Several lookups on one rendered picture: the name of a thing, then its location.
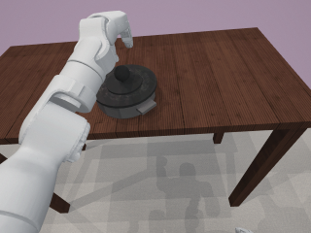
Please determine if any lid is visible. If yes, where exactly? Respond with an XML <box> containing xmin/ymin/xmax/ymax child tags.
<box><xmin>96</xmin><ymin>64</ymin><xmax>157</xmax><ymax>109</ymax></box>

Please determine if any table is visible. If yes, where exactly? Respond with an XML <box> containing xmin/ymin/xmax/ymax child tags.
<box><xmin>0</xmin><ymin>27</ymin><xmax>311</xmax><ymax>214</ymax></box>

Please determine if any robot left hand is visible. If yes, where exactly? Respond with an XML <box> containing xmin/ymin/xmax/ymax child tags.
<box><xmin>87</xmin><ymin>11</ymin><xmax>133</xmax><ymax>62</ymax></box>

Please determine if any left robot forearm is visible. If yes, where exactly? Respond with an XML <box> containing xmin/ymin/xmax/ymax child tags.
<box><xmin>18</xmin><ymin>14</ymin><xmax>118</xmax><ymax>145</ymax></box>

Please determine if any left robot upper arm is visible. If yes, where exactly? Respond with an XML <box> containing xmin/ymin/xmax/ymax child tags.
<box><xmin>0</xmin><ymin>101</ymin><xmax>90</xmax><ymax>233</ymax></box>

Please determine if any knob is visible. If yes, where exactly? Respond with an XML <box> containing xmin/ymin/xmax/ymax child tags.
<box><xmin>114</xmin><ymin>65</ymin><xmax>130</xmax><ymax>82</ymax></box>

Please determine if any pot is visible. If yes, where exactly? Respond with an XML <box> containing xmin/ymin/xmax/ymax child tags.
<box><xmin>96</xmin><ymin>92</ymin><xmax>156</xmax><ymax>119</ymax></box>

